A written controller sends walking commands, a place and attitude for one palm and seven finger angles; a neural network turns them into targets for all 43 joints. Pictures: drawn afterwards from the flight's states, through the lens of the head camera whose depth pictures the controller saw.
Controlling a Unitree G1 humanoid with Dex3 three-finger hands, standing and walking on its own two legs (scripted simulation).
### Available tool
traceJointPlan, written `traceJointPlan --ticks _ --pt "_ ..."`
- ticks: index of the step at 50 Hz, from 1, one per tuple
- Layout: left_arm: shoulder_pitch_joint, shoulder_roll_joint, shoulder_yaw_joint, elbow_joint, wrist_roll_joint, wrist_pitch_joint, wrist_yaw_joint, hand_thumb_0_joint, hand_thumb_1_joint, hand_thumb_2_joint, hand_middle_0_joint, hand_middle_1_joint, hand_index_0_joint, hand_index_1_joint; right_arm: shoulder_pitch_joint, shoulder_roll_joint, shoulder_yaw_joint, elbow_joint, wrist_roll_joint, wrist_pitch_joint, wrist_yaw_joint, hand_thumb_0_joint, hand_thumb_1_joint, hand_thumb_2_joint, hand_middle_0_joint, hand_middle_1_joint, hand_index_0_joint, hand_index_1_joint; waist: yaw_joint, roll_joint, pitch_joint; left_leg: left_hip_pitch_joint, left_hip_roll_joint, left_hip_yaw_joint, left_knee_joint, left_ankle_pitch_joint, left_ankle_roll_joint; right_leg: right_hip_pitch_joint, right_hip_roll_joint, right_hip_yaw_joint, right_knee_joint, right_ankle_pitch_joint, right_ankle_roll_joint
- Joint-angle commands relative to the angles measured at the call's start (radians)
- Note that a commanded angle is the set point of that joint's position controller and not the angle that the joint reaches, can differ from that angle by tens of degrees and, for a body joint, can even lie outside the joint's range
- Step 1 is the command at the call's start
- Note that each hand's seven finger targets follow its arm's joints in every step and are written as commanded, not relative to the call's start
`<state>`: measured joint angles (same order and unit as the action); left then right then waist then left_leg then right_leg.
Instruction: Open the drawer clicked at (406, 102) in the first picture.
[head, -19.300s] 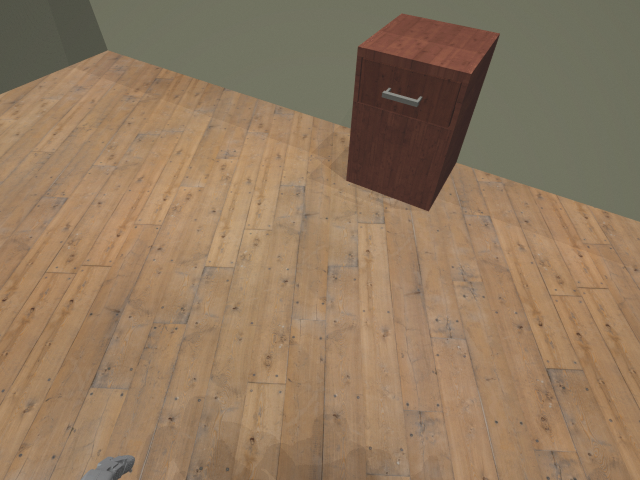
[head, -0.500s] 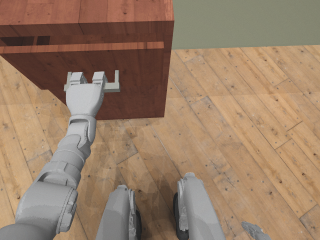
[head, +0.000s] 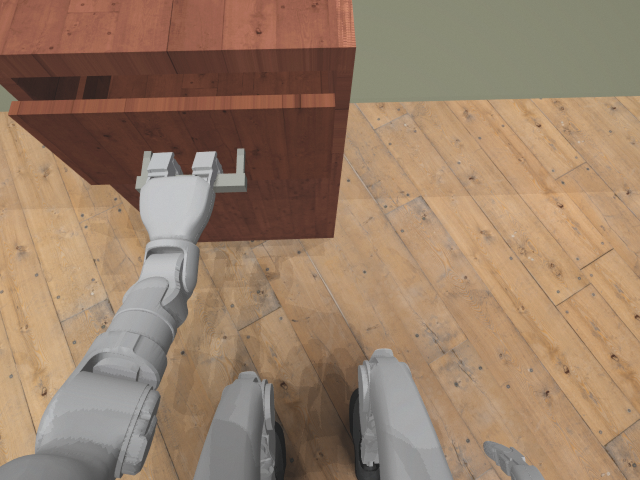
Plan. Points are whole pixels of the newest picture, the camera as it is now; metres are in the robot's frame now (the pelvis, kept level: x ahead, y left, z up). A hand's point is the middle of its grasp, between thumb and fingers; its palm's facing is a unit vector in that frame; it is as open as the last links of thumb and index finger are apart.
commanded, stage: pull the drawer open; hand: left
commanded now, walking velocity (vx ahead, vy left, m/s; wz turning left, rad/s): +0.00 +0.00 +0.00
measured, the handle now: (193, 171) +0.52 +0.16 -0.06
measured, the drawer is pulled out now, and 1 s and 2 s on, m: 0.05 0.07 0.10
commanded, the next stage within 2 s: none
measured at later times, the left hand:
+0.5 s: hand (193, 224) +0.45 +0.16 -0.08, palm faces -0.04 -0.05 -1.00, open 5.8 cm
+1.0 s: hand (192, 233) +0.43 +0.16 -0.08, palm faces -0.04 -0.05 -1.00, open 5.9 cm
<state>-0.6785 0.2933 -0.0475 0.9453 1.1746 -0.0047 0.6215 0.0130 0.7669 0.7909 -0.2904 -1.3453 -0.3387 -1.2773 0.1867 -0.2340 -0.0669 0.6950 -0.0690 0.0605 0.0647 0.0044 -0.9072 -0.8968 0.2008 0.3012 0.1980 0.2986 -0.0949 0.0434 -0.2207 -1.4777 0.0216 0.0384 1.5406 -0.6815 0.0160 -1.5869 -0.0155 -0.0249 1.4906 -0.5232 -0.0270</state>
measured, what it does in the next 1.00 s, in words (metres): stands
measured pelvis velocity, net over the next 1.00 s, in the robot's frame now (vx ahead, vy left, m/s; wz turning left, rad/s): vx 0.00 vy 0.00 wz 0.00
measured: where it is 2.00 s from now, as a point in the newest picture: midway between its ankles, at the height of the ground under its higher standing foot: (319, 470)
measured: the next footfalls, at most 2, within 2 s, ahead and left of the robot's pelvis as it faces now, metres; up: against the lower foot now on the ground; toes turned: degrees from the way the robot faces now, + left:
none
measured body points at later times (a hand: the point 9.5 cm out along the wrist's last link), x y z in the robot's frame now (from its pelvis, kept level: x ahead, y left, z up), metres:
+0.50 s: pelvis +0.00 +0.00 +0.00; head +0.19 -0.02 +0.41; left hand +0.44 +0.16 -0.03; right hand +0.08 -0.26 -0.15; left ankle +0.01 +0.11 -0.55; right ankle +0.07 -0.11 -0.55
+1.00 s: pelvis +0.00 +0.00 +0.00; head +0.18 -0.02 +0.41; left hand +0.43 +0.16 -0.03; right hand +0.09 -0.26 -0.15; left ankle +0.01 +0.11 -0.55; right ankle +0.07 -0.11 -0.55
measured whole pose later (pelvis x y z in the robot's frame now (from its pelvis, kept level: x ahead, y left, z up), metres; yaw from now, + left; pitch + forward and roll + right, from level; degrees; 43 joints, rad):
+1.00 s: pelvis +0.00 +0.00 +0.00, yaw +0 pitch +35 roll +1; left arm -0.59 0.27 -0.05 0.88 1.18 -0.01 0.63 0.01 0.76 0.80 -0.28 -1.34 -0.33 -1.26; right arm 0.17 -0.23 -0.07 0.69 -0.07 0.06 0.06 0.00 -0.91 -0.90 0.20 0.30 0.20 0.30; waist -0.08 0.04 -0.22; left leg -1.46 0.02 0.04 1.53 -0.68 0.02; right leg -1.57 -0.01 -0.02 1.49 -0.52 -0.03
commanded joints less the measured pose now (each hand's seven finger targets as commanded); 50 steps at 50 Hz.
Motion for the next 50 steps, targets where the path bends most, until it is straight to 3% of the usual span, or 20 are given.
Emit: traceJointPlan --ticks 1,8,11,14,18,22,23,25,27,29,33,34,37,40,45,49,50 --pt "-0.118 0.088 0.006 -0.118 -0.005 -0.017 0.034 0.0 0.9 0.9 -0.4 -1.35 -0.4 -1.35 0.152 -0.139 -0.05 -0.051 0.003 -0.01 -0.011 0.0 -0.9 -0.9 0.2 0.3 0.2 0.3 0.002 -0.021 -0.589 0.233 -0.035 -0.021 -0.181 0.441 0.02 0.562 0.024 0.012 -0.136 0.424 -0.015" --pt "-0.068 0.123 0.04 -0.146 -0.01 -0.027 0.029 0.0 0.9 0.9 -0.4 -1.35 -0.4 -1.35 0.145 -0.136 -0.05 -0.056 0.004 -0.011 -0.015 0.0 -0.9 -0.9 0.2 0.3 0.2 0.3 0.02 -0.034 -0.598 0.227 -0.037 -0.013 -0.178 0.449 0.02 0.598 0.024 0.022 -0.137 0.459 -0.013" --pt "-0.077 0.083 0.01 -0.133 -0.01 -0.028 0.03 0.0 0.9 0.9 -0.4 -1.35 -0.4 -1.35 0.14 -0.137 -0.051 -0.056 0.004 -0.014 -0.015 0.0 -0.9 -0.9 0.2 0.3 0.2 0.3 0.003 -0.039 -0.565 0.219 -0.036 -0.015 -0.177 0.431 0.02 0.56 0.025 0.019 -0.143 0.428 -0.012" --pt "-0.079 0.11 0.029 -0.119 -0.006 -0.03 0.037 0.0 0.9 0.9 -0.4 -1.35 -0.4 -1.35 0.14 -0.139 -0.05 -0.053 0.005 -0.017 -0.016 0.0 -0.9 -0.9 0.2 0.3 0.2 0.3 0.008 -0.047 -0.551 0.2 -0.036 -0.013 -0.175 0.412 0.021 0.555 0.025 0.021 -0.142 0.403 -0.013" --pt "-0.067 0.094 0.02 -0.141 -0.005 -0.03 0.042 0.0 0.9 0.9 -0.4 -1.35 -0.4 -1.35 0.139 -0.136 -0.051 -0.056 0.003 -0.017 -0.014 0.0 -0.9 -0.9 0.2 0.3 0.2 0.3 0.013 -0.031 -0.58 0.221 -0.037 -0.011 -0.177 0.434 0.019 0.573 0.022 0.02 -0.138 0.434 -0.013" --pt "-0.022 0.128 0.053 -0.174 -0.006 -0.029 0.041 0.0 0.9 0.9 -0.4 -1.35 -0.4 -1.35 0.137 -0.136 -0.052 -0.065 0.004 -0.012 -0.015 0.0 -0.9 -0.9 0.2 0.3 0.2 0.3 0.036 -0.032 -0.613 0.238 -0.037 -0.013 -0.183 0.465 0.017 0.613 0.022 0.024 -0.132 0.482 -0.016" --pt "-0.017 0.089 0.028 -0.174 -0.009 -0.027 0.042 0.0 0.9 0.9 -0.4 -1.35 -0.4 -1.35 0.133 -0.135 -0.054 -0.064 0.003 -0.011 -0.014 0.0 -0.9 -0.9 0.2 0.3 0.2 0.3 0.024 -0.04 -0.605 0.248 -0.035 -0.015 -0.183 0.459 0.017 0.593 0.023 0.02 -0.137 0.468 -0.013" --pt "-0.024 0.074 0.015 -0.165 -0.009 -0.022 0.04 0.0 0.9 0.9 -0.4 -1.35 -0.4 -1.35 0.129 -0.135 -0.053 -0.06 0.005 -0.012 -0.012 0.0 -0.9 -0.9 0.2 0.3 0.2 0.3 0.019 -0.032 -0.579 0.247 -0.033 -0.018 -0.188 0.451 0.017 0.57 0.023 0.016 -0.142 0.445 -0.016" --pt "-0.04 0.099 0.029 -0.172 -0.008 -0.028 0.045 0.0 0.9 0.9 -0.4 -1.35 -0.4 -1.35 0.131 -0.138 -0.054 -0.059 0.005 -0.014 -0.014 0.0 -0.9 -0.9 0.2 0.3 0.2 0.3 0.016 -0.052 -0.58 0.234 -0.033 -0.017 -0.181 0.43 0.02 0.57 0.024 0.019 -0.142 0.425 -0.012" --pt "-0.03 0.108 0.036 -0.183 -0.004 -0.029 0.048 0.0 0.9 0.9 -0.4 -1.35 -0.4 -1.35 0.13 -0.137 -0.051 -0.061 0.005 -0.013 -0.015 0.0 -0.9 -0.9 0.2 0.3 0.2 0.3 0.025 -0.031 -0.589 0.248 -0.034 -0.019 -0.188 0.442 0.017 0.573 0.023 0.018 -0.138 0.431 -0.016" --pt "-0.03 0.065 0.006 -0.186 -0.005 -0.026 0.055 0.0 0.9 0.9 -0.4 -1.35 -0.4 -1.35 0.122 -0.134 -0.052 -0.063 0.004 -0.013 -0.013 0.0 -0.9 -0.9 0.2 0.3 0.2 0.3 0.016 -0.026 -0.574 0.251 -0.033 -0.02 -0.189 0.434 0.017 0.554 0.021 0.014 -0.142 0.413 -0.015" --pt "-0.039 0.077 0.014 -0.173 -0.003 -0.026 0.057 0.0 0.9 0.9 -0.4 -1.35 -0.4 -1.35 0.121 -0.137 -0.054 -0.058 0.004 -0.012 -0.014 0.0 -0.9 -0.9 0.2 0.3 0.2 0.3 0.013 -0.04 -0.555 0.245 -0.033 -0.02 -0.187 0.424 0.018 0.542 0.023 0.016 -0.147 0.402 -0.015" --pt "-0.026 0.095 0.029 -0.181 -0.003 -0.03 0.059 0.0 0.9 0.9 -0.4 -1.35 -0.4 -1.35 0.122 -0.136 -0.053 -0.061 0.004 -0.015 -0.015 0.0 -0.9 -0.9 0.2 0.3 0.2 0.3 0.024 -0.045 -0.573 0.238 -0.036 -0.017 -0.186 0.423 0.019 0.567 0.022 0.019 -0.143 0.409 -0.015" --pt "-0.033 0.075 0.014 -0.165 0.0 -0.025 0.061 0.0 0.9 0.9 -0.4 -1.35 -0.4 -1.35 0.115 -0.134 -0.052 -0.056 0.002 -0.016 -0.016 0.0 -0.9 -0.9 0.2 0.3 0.2 0.3 0.015 -0.036 -0.557 0.238 -0.035 -0.018 -0.186 0.414 0.019 0.546 0.023 0.017 -0.148 0.39 -0.016" --pt "-0.007 0.092 0.03 -0.172 -0.005 -0.018 0.06 0.0 0.9 0.9 -0.4 -1.35 -0.4 -1.35 0.113 -0.134 -0.052 -0.062 0.004 -0.016 -0.014 0.0 -0.9 -0.9 0.2 0.3 0.2 0.3 0.03 -0.032 -0.562 0.234 -0.039 -0.014 -0.189 0.415 0.018 0.566 0.025 0.021 -0.15 0.392 -0.017" --pt "0.007 0.079 0.016 -0.179 -0.009 -0.018 0.054 0.0 0.9 0.9 -0.4 -1.35 -0.4 -1.35 0.11 -0.132 -0.052 -0.066 0.007 -0.016 -0.018 0.0 -0.9 -0.9 0.2 0.3 0.2 0.3 0.026 -0.049 -0.561 0.222 -0.041 -0.01 -0.187 0.4 0.02 0.574 0.025 0.027 -0.154 0.392 -0.013" --pt "0.01 0.102 0.034 -0.193 -0.007 -0.019 0.052 0.0 0.9 0.9 -0.4 -1.35 -0.4 -1.35 0.108 -0.134 -0.051 -0.066 0.006 -0.016 -0.018 0.0 -0.9 -0.9 0.2 0.3 0.2 0.3 0.036 -0.038 -0.575 0.231 -0.04 -0.014 -0.19 0.416 0.018 0.582 0.024 0.025 -0.148 0.402 -0.017"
